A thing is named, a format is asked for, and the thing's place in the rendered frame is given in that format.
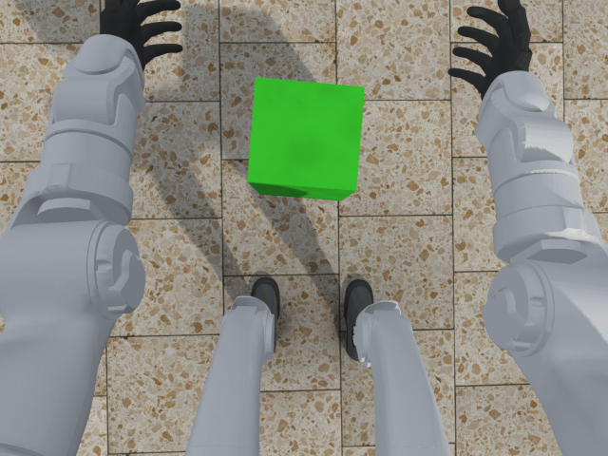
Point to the robot right forearm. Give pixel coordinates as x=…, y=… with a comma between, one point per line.
x=534, y=177

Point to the right robot upper arm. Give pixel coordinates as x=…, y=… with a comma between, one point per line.
x=553, y=319

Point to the carton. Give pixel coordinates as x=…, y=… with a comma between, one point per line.
x=305, y=139

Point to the right robot shin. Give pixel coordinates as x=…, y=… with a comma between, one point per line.
x=386, y=305

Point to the left robot upper arm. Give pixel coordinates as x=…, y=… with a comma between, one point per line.
x=63, y=285

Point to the robot right thigh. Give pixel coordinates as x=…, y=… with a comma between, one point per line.
x=407, y=418

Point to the robot left forearm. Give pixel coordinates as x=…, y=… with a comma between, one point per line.
x=89, y=142

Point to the right robot hand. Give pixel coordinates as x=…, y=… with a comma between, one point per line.
x=510, y=51

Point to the left robot hand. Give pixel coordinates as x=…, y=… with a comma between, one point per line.
x=123, y=18

